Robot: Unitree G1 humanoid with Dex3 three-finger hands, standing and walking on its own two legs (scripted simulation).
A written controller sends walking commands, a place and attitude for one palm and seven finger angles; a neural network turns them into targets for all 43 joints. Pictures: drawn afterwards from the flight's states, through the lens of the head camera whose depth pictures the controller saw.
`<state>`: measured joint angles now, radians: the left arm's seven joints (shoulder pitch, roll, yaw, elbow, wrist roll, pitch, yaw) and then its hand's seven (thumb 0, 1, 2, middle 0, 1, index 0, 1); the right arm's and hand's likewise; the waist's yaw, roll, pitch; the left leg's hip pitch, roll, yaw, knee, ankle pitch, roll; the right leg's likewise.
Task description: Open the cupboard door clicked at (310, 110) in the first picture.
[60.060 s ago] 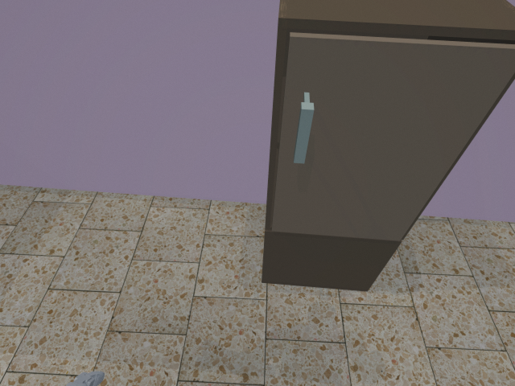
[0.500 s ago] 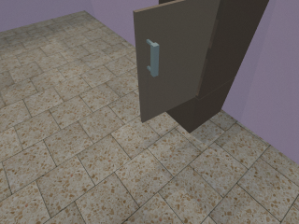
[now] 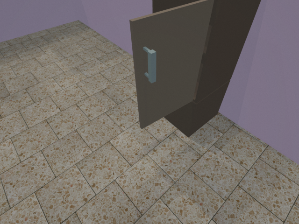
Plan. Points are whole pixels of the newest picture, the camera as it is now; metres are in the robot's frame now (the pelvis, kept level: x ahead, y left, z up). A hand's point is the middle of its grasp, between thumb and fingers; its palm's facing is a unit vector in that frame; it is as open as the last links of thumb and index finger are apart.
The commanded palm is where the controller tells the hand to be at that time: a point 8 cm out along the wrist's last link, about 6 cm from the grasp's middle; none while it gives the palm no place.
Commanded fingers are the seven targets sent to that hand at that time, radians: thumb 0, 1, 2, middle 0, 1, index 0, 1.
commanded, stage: let the arm hang, fingers relaxed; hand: left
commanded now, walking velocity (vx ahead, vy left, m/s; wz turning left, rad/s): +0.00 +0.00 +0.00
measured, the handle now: (149, 64) +0.67 +0.04 +0.07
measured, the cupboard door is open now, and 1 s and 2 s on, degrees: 85 85 85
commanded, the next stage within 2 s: look to check the result in 0.08 s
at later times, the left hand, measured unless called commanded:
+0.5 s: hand out of the picture +0.02 +0.19 -0.17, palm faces +0.04 -0.98 -0.21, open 7.4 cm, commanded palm none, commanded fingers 0.00 0.90 0.90 -0.20 -0.30 -0.20 -0.30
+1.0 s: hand out of the picture +0.07 +0.22 -0.17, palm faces +0.01 -0.96 -0.26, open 7.4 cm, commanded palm none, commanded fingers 0.00 0.90 0.90 -0.20 -0.30 -0.20 -0.30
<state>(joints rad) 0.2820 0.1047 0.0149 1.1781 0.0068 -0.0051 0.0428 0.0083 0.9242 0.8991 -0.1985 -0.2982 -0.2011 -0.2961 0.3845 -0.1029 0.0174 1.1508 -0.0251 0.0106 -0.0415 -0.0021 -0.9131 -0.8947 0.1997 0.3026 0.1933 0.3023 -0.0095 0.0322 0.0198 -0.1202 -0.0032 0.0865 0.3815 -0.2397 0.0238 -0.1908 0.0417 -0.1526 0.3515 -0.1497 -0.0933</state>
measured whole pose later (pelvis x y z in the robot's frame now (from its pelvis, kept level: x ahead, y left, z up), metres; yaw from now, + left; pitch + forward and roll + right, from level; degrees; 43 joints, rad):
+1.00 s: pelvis +0.04 +0.02 +0.00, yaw +0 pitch -1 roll +0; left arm 0.18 0.20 0.01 1.15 0.01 -0.02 0.03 0.00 0.91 0.90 -0.20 -0.30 -0.20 -0.30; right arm 0.21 -0.22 0.01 1.15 -0.02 -0.01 -0.03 0.00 -0.91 -0.89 0.20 0.30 0.19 0.30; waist -0.01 0.03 0.05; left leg -0.05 -0.03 0.09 0.31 -0.26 0.05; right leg -0.15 0.02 -0.14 0.35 -0.19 -0.06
